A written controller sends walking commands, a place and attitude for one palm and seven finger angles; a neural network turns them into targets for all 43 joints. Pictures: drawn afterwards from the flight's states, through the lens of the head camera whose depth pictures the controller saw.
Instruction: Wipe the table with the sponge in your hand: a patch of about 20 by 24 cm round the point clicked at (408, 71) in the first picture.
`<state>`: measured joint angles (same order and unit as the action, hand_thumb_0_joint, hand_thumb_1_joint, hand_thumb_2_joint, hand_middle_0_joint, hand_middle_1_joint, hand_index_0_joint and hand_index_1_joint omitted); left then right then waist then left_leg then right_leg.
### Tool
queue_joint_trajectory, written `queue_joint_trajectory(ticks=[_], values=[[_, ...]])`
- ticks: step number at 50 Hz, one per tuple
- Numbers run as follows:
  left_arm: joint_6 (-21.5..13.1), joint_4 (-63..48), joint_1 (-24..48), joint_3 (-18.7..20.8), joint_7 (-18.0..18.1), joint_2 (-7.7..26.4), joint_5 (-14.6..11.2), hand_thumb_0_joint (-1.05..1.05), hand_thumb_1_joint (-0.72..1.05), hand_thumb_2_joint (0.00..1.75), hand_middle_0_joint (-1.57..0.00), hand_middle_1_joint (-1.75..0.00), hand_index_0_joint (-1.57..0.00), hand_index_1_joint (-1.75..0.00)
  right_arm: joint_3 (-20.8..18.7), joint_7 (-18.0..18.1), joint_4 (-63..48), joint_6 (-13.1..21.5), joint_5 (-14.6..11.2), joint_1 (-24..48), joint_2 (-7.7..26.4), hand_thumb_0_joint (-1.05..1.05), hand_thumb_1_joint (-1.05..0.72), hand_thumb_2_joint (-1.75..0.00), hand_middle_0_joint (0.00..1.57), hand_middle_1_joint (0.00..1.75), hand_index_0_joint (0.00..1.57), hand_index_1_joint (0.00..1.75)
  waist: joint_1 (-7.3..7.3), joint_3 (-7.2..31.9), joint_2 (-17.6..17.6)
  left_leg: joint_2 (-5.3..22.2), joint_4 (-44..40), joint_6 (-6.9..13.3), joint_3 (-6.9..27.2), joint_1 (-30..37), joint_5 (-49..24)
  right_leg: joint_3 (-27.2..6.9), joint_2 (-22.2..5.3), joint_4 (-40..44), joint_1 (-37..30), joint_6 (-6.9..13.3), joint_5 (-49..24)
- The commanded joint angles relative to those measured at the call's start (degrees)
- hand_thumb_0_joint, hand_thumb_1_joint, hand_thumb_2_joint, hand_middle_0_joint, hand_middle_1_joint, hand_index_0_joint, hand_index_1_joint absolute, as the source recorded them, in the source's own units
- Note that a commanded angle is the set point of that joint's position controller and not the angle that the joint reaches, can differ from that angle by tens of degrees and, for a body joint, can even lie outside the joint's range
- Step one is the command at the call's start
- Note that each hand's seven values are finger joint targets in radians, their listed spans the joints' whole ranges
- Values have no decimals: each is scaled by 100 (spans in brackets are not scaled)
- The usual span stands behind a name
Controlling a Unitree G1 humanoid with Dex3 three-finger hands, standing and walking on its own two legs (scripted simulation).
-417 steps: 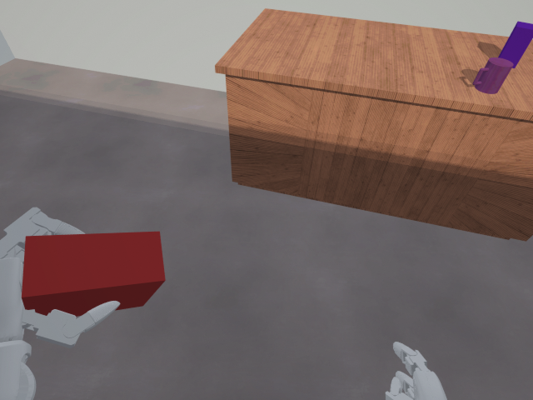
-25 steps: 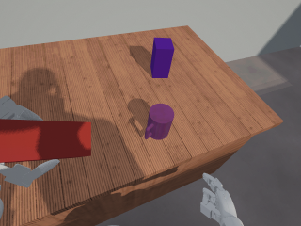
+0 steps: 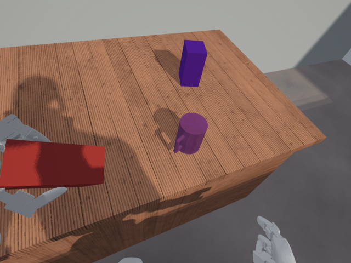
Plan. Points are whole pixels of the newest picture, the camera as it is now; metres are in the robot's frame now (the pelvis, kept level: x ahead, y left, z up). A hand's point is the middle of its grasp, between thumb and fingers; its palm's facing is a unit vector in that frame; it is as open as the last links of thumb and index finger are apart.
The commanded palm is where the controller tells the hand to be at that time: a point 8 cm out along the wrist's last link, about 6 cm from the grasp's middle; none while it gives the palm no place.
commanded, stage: come to a stop and stand still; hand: left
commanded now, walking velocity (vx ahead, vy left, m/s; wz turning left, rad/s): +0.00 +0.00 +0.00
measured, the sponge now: (67, 168) +0.24 +0.22 +0.13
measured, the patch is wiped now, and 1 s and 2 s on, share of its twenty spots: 0.00 0.00 0.00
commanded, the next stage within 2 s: look again from close up in 1.14 s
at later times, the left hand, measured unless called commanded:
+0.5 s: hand (11, 159) +0.22 +0.28 +0.17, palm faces +0.38 -0.85 -0.36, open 10.2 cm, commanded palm +0.16 +0.31 +0.18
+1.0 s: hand (37, 156) +0.24 +0.25 +0.16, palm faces +0.35 -0.85 -0.40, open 10.2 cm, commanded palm +0.18 +0.29 +0.18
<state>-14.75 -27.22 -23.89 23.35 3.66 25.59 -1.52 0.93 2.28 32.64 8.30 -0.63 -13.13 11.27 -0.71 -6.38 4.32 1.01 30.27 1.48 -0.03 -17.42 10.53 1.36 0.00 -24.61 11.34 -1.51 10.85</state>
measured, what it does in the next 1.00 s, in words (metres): stands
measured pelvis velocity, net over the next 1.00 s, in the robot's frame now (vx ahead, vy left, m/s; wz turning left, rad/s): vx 0.02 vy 0.00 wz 0.01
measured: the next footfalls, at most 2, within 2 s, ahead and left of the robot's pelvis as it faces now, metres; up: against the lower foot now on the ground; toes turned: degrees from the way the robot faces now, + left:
none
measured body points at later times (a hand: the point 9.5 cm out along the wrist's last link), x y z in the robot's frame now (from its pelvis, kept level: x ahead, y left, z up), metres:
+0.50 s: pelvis +0.01 +0.03 +0.00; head +0.04 +0.08 +0.45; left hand +0.20 +0.33 +0.19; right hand +0.20 -0.17 -0.05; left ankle +0.07 +0.10 -0.74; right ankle +0.03 -0.14 -0.74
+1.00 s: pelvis +0.02 +0.00 +0.00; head +0.05 +0.04 +0.45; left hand +0.21 +0.30 +0.18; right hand +0.21 -0.22 -0.06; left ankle +0.07 +0.10 -0.74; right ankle +0.03 -0.14 -0.74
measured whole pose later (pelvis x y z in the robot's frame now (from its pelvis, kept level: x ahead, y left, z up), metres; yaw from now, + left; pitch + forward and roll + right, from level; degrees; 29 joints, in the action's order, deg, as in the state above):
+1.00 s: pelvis +0.02 +0.00 +0.00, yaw +1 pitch -1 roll -2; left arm -15.2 -28.3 -25.9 21.5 4.4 22.2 -1.3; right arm 1.4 1.2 32.6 7.6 -0.3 -11.2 10.6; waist -0.7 -4.3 2.2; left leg 0.1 28.2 1.8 0.4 -16.0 11.2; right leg 1.7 -0.7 -21.7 9.2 -2.0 11.3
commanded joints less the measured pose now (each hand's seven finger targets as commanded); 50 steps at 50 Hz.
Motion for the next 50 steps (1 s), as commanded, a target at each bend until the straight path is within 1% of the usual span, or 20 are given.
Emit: queue_joint_trajectory(ticks=[1,4,8,9,10,13,14,18,19,23,24,28,29,33,34,38,39,48,49,50], values=[[-503,-1389,616,371,153,616,-37,0,10,130,-120,-160,-120,-160,-240,-34,-856,490,7,532,706,0,-90,-90,20,30,20,30,-53,1013,-876,423,-972,55,450,98,1083,-268,-293,393,-325,241,381],[-451,-1029,630,95,141,318,22,0,10,130,-120,-160,-120,-160,-212,-78,-790,486,20,514,692,0,-90,-90,20,30,20,30,-28,902,-768,452,-1107,66,501,-1,1345,-215,-234,395,-227,215,510],[-469,-1085,994,347,202,620,102,0,10,130,-120,-160,-120,-160,-198,-108,-780,483,5,660,717,0,-90,-90,20,30,20,30,-43,819,-1014,569,-1408,94,671,-300,1831,-208,-136,174,-335,200,600],[-494,-1110,1012,134,178,367,86,0,10,130,-120,-160,-120,-160,-168,-105,-834,438,21,599,614,0,-90,-90,20,30,20,30,-25,842,-1057,587,-1456,120,786,-392,1882,-157,-169,123,-451,216,512],[-521,-1358,1132,255,192,534,86,0,10,130,-120,-160,-120,-160,-191,-111,-866,448,24,607,639,0,-90,-90,20,30,20,30,-24,875,-1059,605,-1461,119,817,-388,1892,-200,-169,108,-511,229,467],[-550,-1503,1000,496,220,743,93,0,10,130,-120,-160,-120,-160,-178,-142,-864,490,29,681,647,0,-90,-90,20,30,20,30,-47,1036,-1122,614,-1417,105,802,-259,1733,-172,-130,113,-538,220,321],[-563,-1479,914,270,189,475,52,0,10,130,-120,-160,-120,-160,-147,-140,-894,458,43,632,546,0,-90,-90,20,30,20,30,-30,1039,-1138,599,-1380,101,829,-256,1604,-152,-172,153,-561,237,253],[-567,-1607,759,464,207,659,53,0,10,130,-120,-160,-120,-160,-182,-162,-858,522,55,665,641,0,-90,-90,20,30,20,30,-32,1201,-1363,601,-1335,33,789,45,1173,-140,-138,160,-506,237,83],[-573,-1538,685,231,178,395,41,0,10,130,-120,-160,-120,-160,-164,-164,-872,493,62,566,561,0,-90,-90,20,30,20,30,-13,1162,-1317,613,-1315,24,845,39,1045,-118,-169,179,-509,261,17],[-517,-1327,605,454,205,601,32,0,10,130,-120,-160,-120,-160,-190,-157,-830,477,55,630,655,0,-90,-90,20,30,20,30,-25,1152,-1106,576,-1272,-11,742,149,854,-138,-160,279,-438,229,-23],[-525,-1311,596,218,178,348,23,0,10,130,-120,-160,-120,-160,-184,-157,-855,439,44,543,586,0,-90,-90,20,30,20,30,8,1122,-1077,580,-1247,-20,787,152,760,-113,-204,300,-470,257,-78],[-509,-1471,610,418,197,607,25,0,10,130,-120,-160,-120,-160,-225,-142,-856,436,35,659,701,0,-90,-90,20,30,20,30,1,1186,-1096,529,-1266,-43,726,251,572,-97,-165,279,-466,223,-154],[-523,-1520,521,243,182,416,22,0,10,130,-120,-160,-120,-160,-218,-141,-892,410,31,595,603,0,-90,-90,20,30,20,30,6,1231,-1126,557,-1209,-38,767,300,422,-84,-230,286,-540,257,-257],[-512,-1637,301,584,218,773,-1,0,10,130,-120,-160,-120,-160,-245,-125,-903,404,35,671,694,0,-90,-90,20,30,20,30,-16,1355,-1009,477,-1086,-34,628,368,96,-84,-242,299,-636,231,-529],[-519,-1610,246,347,189,480,-20,0,10,130,-120,-160,-120,-160,-238,-124,-922,379,17,569,602,0,-90,-90,20,30,20,30,15,1327,-1009,471,-1024,-47,634,387,-76,-67,-289,296,-660,265,-623],[-487,-1517,124,636,207,772,-36,0,10,130,-120,-160,-120,-160,-264,-113,-908,341,16,649,693,0,-90,-90,20,30,20,30,-6,1289,-892,430,-973,-29,553,369,-58,-92,-270,356,-632,232,-686],[-490,-1467,113,391,177,492,-58,0,10,130,-120,-160,-120,-160,-254,-106,-918,310,4,556,624,0,-90,-90,20,30,20,30,32,1244,-877,422,-929,-38,557,369,-165,-75,-326,363,-639,262,-745],[-379,-1375,170,531,214,704,-80,0,10,130,-120,-160,-120,-160,-276,-61,-893,252,-12,708,701,0,-90,-90,20,30,20,30,7,1145,-698,330,-823,-4,440,443,108,-225,-346,560,-402,247,-553],[-373,-1332,185,282,189,422,-93,0,10,130,-120,-160,-120,-160,-266,-53,-909,229,-20,642,638,0,-90,-90,20,30,20,30,40,1110,-685,331,-786,-10,434,473,77,-213,-395,557,-367,276,-515],[-382,-1490,275,333,203,529,-85,0,10,130,-120,-160,-120,-160,-284,-44,-910,231,-7,669,689,0,-90,-90,20,30,20,30,34,1107,-819,328,-788,-18,448,502,41,-256,-390,556,-341,293,-548]])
